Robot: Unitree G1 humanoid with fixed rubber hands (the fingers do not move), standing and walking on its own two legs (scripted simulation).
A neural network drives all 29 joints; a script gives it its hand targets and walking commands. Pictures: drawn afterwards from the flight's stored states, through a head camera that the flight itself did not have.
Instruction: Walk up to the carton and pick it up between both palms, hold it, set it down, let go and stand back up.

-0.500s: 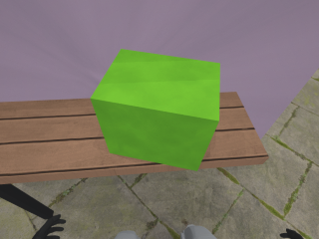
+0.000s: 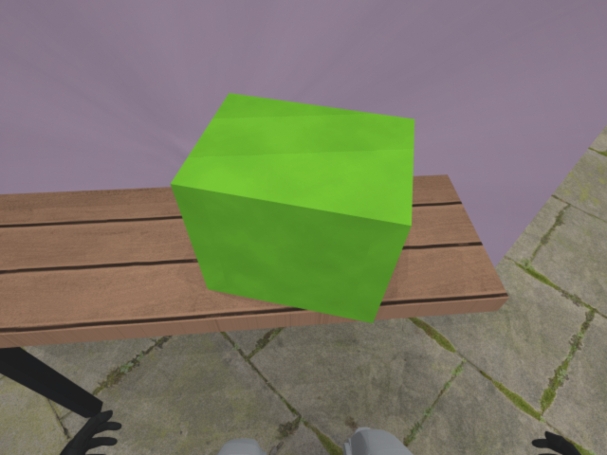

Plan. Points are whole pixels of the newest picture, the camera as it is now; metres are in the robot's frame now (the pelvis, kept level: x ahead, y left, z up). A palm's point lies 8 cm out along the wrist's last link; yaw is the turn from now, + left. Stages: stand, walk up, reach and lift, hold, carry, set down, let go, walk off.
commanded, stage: reach and lift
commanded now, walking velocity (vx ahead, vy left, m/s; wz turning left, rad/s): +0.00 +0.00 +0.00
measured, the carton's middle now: (302, 211) +0.45 +0.02 +0.04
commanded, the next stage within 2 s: none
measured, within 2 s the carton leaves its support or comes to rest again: neither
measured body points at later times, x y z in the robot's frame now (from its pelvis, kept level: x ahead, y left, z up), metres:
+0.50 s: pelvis -0.02 +0.01 +0.02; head -0.01 +0.05 +0.47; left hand +0.18 +0.30 -0.06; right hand +0.12 -0.30 -0.04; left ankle +0.01 +0.15 -0.69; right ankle +0.05 -0.13 -0.69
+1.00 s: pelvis -0.02 +0.02 +0.03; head -0.07 +0.04 +0.48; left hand +0.19 +0.31 +0.01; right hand +0.17 -0.23 +0.01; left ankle +0.01 +0.15 -0.69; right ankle +0.05 -0.13 -0.69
